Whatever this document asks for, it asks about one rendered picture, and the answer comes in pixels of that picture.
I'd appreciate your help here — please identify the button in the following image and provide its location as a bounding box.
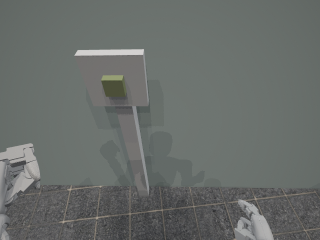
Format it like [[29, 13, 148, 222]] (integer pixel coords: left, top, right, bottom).
[[101, 75, 127, 97]]

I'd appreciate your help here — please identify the panel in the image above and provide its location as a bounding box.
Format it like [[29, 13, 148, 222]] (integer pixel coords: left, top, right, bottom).
[[74, 49, 149, 197]]

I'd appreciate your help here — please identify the robot left forearm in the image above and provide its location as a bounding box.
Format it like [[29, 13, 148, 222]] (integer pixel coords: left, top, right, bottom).
[[0, 214, 11, 240]]

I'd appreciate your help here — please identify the robot right hand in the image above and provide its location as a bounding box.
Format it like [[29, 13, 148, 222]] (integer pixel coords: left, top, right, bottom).
[[234, 199, 274, 240]]

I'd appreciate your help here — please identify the robot left hand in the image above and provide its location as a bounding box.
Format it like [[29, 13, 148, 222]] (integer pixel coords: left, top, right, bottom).
[[0, 143, 41, 215]]

